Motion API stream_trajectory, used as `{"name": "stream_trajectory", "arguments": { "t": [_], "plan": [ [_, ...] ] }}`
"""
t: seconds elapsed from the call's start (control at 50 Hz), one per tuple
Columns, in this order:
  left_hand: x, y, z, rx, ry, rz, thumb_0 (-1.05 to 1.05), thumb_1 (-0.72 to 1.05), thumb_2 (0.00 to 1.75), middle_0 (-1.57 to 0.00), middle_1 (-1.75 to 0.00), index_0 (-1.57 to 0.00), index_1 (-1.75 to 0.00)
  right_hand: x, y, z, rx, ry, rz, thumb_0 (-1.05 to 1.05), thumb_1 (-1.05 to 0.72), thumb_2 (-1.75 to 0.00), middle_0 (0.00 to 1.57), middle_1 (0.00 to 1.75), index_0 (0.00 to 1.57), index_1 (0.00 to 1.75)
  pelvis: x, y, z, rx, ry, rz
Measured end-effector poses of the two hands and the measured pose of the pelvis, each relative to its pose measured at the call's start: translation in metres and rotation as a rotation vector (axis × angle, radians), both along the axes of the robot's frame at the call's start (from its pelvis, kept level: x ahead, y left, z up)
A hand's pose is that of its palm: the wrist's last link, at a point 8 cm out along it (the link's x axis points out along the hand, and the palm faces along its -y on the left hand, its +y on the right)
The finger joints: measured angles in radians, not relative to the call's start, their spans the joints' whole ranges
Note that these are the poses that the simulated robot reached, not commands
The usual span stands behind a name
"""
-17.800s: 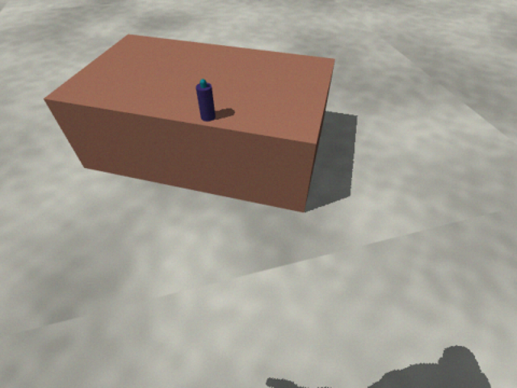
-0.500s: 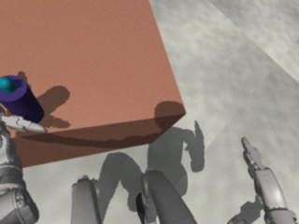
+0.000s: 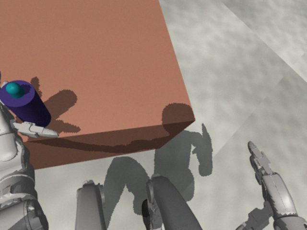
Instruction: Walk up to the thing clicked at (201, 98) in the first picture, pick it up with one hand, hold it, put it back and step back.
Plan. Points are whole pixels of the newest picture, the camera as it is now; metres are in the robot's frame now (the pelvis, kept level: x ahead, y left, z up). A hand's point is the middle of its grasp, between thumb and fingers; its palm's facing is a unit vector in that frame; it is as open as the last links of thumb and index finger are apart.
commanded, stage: close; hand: left
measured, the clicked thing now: (27, 105) +0.45 +0.25 -0.05
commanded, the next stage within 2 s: settle in 0.64 s
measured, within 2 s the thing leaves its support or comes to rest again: leaves its support in 1.02 s
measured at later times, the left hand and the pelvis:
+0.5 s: hand (26, 104) +0.46 +0.25 -0.05, palm faces +0.29 -0.96 +0.00, open 13.6 cm; pelvis -0.01 +0.00 +0.00, yaw +0 degrees
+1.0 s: hand (27, 99) +0.47 +0.25 -0.05, palm faces +0.29 -0.96 +0.00, open 9.4 cm; pelvis -0.01 +0.00 +0.00, yaw +0 degrees
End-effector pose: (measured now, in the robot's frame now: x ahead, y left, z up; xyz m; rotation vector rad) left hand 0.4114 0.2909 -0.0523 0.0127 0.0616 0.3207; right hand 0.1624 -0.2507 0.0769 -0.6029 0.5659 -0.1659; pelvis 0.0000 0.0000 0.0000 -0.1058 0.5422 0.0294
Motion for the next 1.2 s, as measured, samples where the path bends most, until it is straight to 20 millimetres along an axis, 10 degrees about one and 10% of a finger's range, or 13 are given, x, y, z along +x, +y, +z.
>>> {"name": "stream_trajectory", "arguments": {
  "t": [0.72, 0.96, 1.2],
  "plan": [
    [0.014, 0.004, 0.004, -0.007, -0.037, -0.02, -0.01, -0.33, 0.58, -0.93, -0.8, -0.92, -0.79, -0.009, 0.006, 0.026, -0.064, -0.054, 0.021, -0.01, 0.49, -0.06, 0.07, 0.06, 0.07, 0.05, -0.014, 0.002, -0.002, -0.008, -0.014, -0.002],
    [0.021, 0.002, 0.005, -0.016, 0.0, -0.035, -0.03, -0.3, 1.05, -0.85, -1.01, -0.8, -0.97, -0.011, 0.005, 0.024, -0.046, -0.044, 0.011, -0.01, 0.49, -0.06, 0.07, 0.06, 0.07, 0.05, -0.011, 0.002, 0.0, -0.005, -0.009, -0.006],
    [0.029, -0.004, 0.037, -0.011, -0.017, -0.04, -0.02, -0.36, 1.17, -0.8, -1.13, -0.75, -1.09, -0.004, 0.007, 0.032, -0.012, -0.046, -0.009, -0.01, 0.5, -0.06, 0.07, 0.06, 0.07, 0.05, -0.002, 0.002, 0.017, 0.0, -0.03, -0.002]
  ]
}}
